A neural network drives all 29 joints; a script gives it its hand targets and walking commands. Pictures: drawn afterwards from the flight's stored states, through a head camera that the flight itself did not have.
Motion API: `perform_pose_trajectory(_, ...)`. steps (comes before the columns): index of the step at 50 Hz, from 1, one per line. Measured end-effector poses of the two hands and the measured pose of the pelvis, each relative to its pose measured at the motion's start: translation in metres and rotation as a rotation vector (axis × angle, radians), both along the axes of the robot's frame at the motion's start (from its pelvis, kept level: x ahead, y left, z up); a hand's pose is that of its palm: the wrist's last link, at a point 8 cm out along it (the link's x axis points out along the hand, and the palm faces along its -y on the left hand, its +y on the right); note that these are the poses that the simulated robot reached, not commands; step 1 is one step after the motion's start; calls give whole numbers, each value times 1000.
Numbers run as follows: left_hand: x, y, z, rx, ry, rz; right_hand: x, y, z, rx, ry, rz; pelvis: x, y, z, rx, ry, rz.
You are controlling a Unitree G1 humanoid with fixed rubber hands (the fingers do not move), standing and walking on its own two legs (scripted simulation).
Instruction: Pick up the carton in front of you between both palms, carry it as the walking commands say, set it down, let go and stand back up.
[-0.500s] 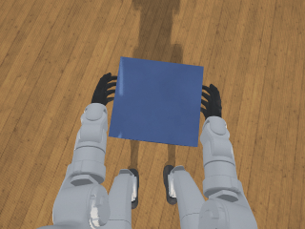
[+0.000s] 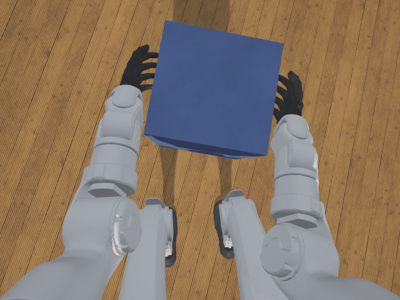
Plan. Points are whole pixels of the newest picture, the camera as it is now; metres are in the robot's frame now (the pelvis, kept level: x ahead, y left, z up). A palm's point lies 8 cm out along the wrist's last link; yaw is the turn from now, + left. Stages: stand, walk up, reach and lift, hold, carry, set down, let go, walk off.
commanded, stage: set down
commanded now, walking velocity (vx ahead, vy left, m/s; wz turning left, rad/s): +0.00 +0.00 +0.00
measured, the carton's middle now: (208, 105) +0.48 -0.04 -0.16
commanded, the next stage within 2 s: none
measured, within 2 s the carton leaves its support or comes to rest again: rests again in 1.56 s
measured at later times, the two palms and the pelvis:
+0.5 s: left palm (153, 89) +0.55 +0.08 -0.24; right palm (266, 121) +0.45 -0.20 -0.24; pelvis -0.03 +0.00 -0.11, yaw -2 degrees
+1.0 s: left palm (160, 94) +0.58 +0.07 -0.35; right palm (259, 117) +0.49 -0.22 -0.32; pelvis -0.02 +0.00 -0.17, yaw -4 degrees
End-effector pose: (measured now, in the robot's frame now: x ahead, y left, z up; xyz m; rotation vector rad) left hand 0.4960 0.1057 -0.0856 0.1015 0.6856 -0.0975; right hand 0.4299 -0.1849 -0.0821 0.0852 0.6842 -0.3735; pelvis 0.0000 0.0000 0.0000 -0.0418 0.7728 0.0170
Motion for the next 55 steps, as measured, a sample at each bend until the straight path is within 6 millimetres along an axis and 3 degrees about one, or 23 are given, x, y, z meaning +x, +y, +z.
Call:
perform_pose_trajectory(11,28,-9,-61,15,1,-48,14,-6,-67,10,2,-37,-17,-1,-57,-19,19,5)
perform_pose_trajectory(34,71,-29,-209,48,34,-158,33,-19,-211,-1,48,-100,-27,1,-148,-51,-18,9)
perform_pose_trajectory(47,82,-36,-256,36,71,-177,53,-32,-236,-2,82,-69,-20,0,-172,-62,-49,-4)
perform_pose_trajectory(55,80,-35,-270,46,63,-177,56,-33,-248,13,75,-54,-16,-2,-179,-56,-42,-10)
